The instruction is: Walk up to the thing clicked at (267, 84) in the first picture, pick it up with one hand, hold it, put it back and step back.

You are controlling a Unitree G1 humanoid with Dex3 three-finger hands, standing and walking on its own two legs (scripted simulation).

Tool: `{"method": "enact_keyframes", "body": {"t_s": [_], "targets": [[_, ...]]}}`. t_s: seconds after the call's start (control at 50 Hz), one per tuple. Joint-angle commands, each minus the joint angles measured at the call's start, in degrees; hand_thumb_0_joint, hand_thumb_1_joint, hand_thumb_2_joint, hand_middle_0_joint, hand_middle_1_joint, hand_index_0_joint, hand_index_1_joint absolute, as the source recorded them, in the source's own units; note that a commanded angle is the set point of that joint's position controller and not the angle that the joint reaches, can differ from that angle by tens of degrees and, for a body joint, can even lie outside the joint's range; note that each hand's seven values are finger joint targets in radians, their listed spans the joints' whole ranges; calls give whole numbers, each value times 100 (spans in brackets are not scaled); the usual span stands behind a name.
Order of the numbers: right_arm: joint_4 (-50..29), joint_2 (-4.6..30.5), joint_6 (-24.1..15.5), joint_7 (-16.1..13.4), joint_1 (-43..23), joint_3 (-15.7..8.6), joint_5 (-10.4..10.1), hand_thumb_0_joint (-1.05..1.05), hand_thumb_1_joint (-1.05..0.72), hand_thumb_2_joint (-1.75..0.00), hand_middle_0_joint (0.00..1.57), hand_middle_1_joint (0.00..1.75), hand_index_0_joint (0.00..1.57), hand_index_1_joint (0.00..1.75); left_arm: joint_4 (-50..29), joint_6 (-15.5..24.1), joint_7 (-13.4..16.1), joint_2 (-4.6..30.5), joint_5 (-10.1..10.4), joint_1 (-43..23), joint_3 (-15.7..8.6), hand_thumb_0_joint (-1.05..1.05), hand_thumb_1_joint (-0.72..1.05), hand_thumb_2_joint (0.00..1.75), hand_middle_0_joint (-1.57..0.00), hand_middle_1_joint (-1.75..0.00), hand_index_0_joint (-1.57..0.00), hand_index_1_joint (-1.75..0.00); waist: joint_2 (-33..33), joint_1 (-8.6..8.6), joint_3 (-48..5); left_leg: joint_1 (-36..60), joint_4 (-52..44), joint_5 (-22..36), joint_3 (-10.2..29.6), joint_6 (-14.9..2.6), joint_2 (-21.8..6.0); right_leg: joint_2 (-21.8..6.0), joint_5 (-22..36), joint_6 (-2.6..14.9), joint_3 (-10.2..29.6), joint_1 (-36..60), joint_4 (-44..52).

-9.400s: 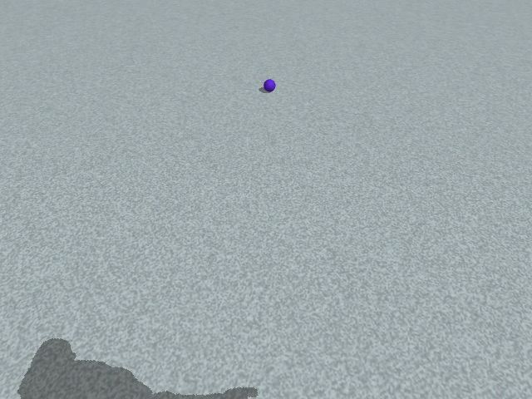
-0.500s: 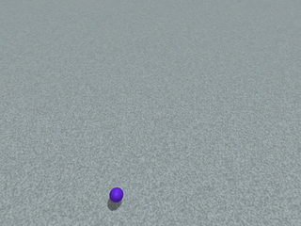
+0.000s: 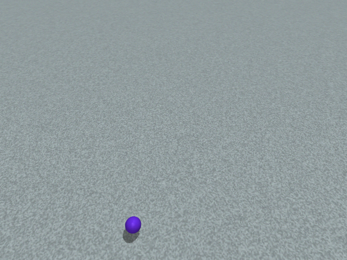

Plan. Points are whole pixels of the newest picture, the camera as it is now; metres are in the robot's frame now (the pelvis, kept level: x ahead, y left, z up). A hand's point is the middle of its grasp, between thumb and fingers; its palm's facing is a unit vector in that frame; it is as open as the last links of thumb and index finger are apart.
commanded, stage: stand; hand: left
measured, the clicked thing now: (133, 224) +0.47 +0.24 -0.74
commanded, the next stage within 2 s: walk up in 0.98 s
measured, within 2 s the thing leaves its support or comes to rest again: neither
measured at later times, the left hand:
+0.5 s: hand out of the picture +0.07 +0.26 -0.15, palm faces -0.02 -0.94 -0.35, open 7.4 cm
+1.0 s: hand out of the picture +0.07 +0.26 -0.15, palm faces -0.03 -0.94 -0.35, open 7.4 cm
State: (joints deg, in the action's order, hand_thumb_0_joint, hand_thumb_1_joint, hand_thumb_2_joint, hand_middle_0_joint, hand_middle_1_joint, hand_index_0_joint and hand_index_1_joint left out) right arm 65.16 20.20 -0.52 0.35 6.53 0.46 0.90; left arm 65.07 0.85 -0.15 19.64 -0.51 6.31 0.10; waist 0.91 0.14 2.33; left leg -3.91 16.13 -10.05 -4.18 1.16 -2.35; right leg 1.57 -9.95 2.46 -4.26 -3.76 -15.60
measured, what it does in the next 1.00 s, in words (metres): stands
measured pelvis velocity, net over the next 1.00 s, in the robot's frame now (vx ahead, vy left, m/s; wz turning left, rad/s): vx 0.00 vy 0.01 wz -0.01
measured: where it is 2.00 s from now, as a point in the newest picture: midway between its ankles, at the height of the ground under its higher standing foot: outside the picture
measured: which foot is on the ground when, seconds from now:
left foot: down 0.00-1.00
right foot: down 0.00-1.00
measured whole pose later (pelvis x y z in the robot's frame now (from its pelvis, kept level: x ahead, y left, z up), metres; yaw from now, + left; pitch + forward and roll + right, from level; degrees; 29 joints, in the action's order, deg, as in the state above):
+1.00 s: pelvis +0.00 +0.01 +0.00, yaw +0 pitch -2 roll +0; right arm 64.9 20.0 -0.6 0.4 7.1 0.2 1.0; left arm 64.5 0.5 -0.6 20.0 -0.9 7.3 -0.4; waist 0.5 0.0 2.4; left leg -4.2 16.7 -10.3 -4.6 0.3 -1.8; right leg 0.9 -10.3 1.9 -3.7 -4.4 -16.8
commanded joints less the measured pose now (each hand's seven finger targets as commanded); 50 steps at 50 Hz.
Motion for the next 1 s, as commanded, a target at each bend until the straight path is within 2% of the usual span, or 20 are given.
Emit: {"method": "enact_keyframes", "body": {"t_s": [0.0, 0.16, 0.18, 0.26, 0.32, 0.34, 0.48, 0.52, 0.64, 0.76, 0.86, 0.9, 0.94, 0.96, 0.98], "targets": [[-324, 1150, -139, -94, -244, -210, -12, 0, -90, -90, 20, 30, 20, 30, -352, 150, 101, 1259, 1, -223, -238, 0, 90, 90, -20, -30, -20, -30, -127, 11, -444, 138, -163, 949, 634, -179, -704, -1024, 1416, -120, 778, -12, 189], [-320, 1148, -129, -98, -232, -205, -7, 0, -90, -90, 20, 30, 20, 30, -352, 143, 104, 1262, 11, -245, -239, 0, 90, 90, -20, -30, -20, -30, -67, 14, -334, 57, -193, 743, 651, -178, -713, -1040, 1142, -112, 826, -43, 248], [-336, 1166, -128, -98, -255, -212, -9, 0, -90, -90, 20, 30, 20, 30, -365, 142, 104, 1248, 4, -217, -234, 0, 90, 90, -20, -30, -20, -30, -52, -3, -422, 112, -137, 859, 628, -204, -713, -1052, 1317, -102, 823, -3, 237], [-343, 1144, -129, -101, -265, -211, -16, 0, -90, -90, 20, 30, 20, 30, -355, 143, 108, 1279, 0, -202, -242, 0, 90, 90, -20, -30, -20, -30, -100, 5, -388, 118, -172, 838, 644, -193, -717, -1029, 1290, -118, 797, -23, 228], [-325, 1169, -123, -98, -247, -215, -8, 0, -90, -90, 20, 30, 20, 30, -351, 142, 102, 1259, 11, -207, -240, 0, 90, 90, -20, -30, -20, -30, -91, 3, -332, 80, -198, 701, 658, -208, -718, -1031, 1030, -105, 825, -53, 272], [-342, 1173, -132, -93, -255, -217, -4, 0, -90, -90, 20, 30, 20, 30, -361, 154, 100, 1258, -5, -193, -231, 0, 90, 90, -20, -30, -20, -30, -91, 5, -420, 112, -163, 824, 646, -221, -722, -1044, 1223, -104, 832, -31, 251], [-328, 1172, -126, -97, -258, -209, -17, 0, -90, -90, 20, 30, 20, 30, -345, 151, 100, 1245, -1, -164, -225, 0, 90, 90, -20, -30, -20, -30, -45, -1, -326, 110, -208, 707, 658, -223, -729, -1026, 1048, -108, 826, -91, 263], [-342, 1133, -137, -96, -225, -211, -3, 0, -90, -90, 20, 30, 20, 30, -373, 155, 101, 1301, 1, -208, -244, 0, 90, 90, -20, -30, -20, -30, -105, 30, -407, 128, -212, 833, 640, -213, -718, -1039, 1188, -93, 826, -58, 207], [-315, 1165, -125, -96, -236, -217, -8, 0, -90, -90, 20, 30, 20, 30, -340, 135, 97, 1235, -8, -189, -223, 0, 90, 90, -20, -30, -20, -30, -61, 9, -248, 20, -253, 503, 672, -217, -714, -1013, 760, -94, 846, -154, 299], [-328, 1163, -145, -89, -247, -219, -16, 0, -90, -90, 20, 30, 20, 30, -342, 144, 88, 1272, -5, -164, -231, 0, 90, 90, -20, -30, -20, -30, -87, 0, -369, 93, -251, 761, 678, -239, -717, -1023, 990, -86, 839, -53, 225], [-299, 1177, -141, -99, -238, -212, -8, 0, -90, -90, 20, 30, 20, 30, -353, 136, 87, 1228, 2, -182, -215, 0, 90, 90, -20, -30, -20, -30, -48, 5, -258, 53, -248, 682, 667, -210, -703, -1019, 920, -89, 852, -162, 262], [-312, 1174, -137, -98, -229, -211, -4, 0, -90, -90, 20, 30, 20, 30, -354, 136, 95, 1246, 4, -204, -217, 0, 90, 90, -20, -30, -20, -30, -46, 10, -389, 113, -212, 816, 667, -231, -720, -1045, 1055, -77, 858, -55, 211], [-292, 1147, -137, -92, -257, -204, -14, 0, -90, -90, 20, 30, 20, 30, -338, 137, 94, 1265, 3, -159, -216, 0, 90, 90, -20, -30, -20, -30, -116, -13, -299, 103, -259, 744, 691, -201, -716, -998, 886, -109, 805, -159, 235], [-415, 1522, -210, -130, 374, -472, 24, 0, -90, -90, 20, 30, 20, 30, -644, 54, -67, 1587, -155, -17, -603, 0, 90, 90, -20, -30, -20, -30, -639, 54, -515, 262, 188, -780, 680, -541, -580, -587, -903, 55, 665, -310, -249], [-356, 1648, -232, -146, 631, -538, 59, 0, -90, -90, 20, 30, 20, 30, -698, -7, -126, 1491, -188, -56, -599, 0, 90, 90, -20, -30, -20, -30, -376, 127, -295, 413, 65, -1824, 936, -700, -783, -527, -1864, 127, 617, -1058, -541]]}}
